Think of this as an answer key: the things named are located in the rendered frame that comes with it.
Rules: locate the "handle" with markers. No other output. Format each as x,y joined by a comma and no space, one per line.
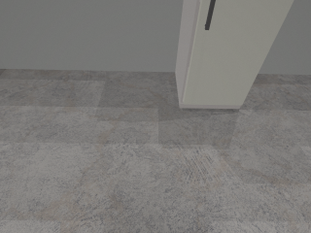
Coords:
210,13

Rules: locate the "fridge door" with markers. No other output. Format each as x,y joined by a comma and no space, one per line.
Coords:
225,60

